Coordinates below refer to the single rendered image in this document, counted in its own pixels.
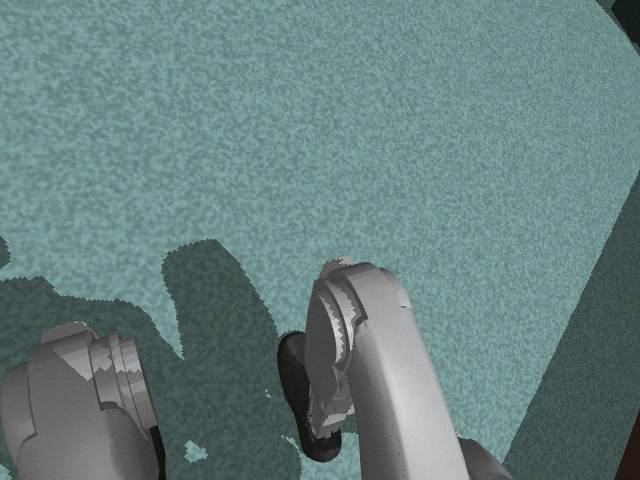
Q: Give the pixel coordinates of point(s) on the right robot hand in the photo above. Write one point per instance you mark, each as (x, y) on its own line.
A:
(481, 465)

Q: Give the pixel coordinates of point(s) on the left robot foot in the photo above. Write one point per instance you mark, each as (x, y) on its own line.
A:
(160, 451)

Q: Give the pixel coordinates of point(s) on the right robot foot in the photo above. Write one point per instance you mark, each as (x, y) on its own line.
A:
(295, 384)

